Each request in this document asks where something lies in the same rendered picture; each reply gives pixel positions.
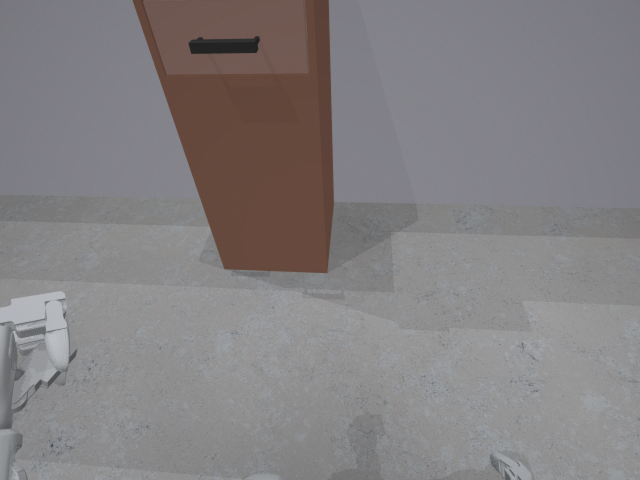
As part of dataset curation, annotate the drawer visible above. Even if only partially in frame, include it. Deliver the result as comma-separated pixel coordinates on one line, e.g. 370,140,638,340
143,0,309,75

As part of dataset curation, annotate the left robot forearm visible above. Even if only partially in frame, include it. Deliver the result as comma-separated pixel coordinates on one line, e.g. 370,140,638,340
0,429,28,480

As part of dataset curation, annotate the right robot hand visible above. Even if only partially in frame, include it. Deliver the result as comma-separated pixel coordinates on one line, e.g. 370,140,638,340
490,452,532,480

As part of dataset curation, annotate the cabinet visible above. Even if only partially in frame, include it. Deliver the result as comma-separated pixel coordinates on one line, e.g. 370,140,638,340
133,0,334,273

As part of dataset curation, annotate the left robot hand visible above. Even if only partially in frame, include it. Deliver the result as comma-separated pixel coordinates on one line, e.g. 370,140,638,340
0,291,78,430

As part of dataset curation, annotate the handle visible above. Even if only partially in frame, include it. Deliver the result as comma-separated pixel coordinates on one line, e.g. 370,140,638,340
189,36,260,54

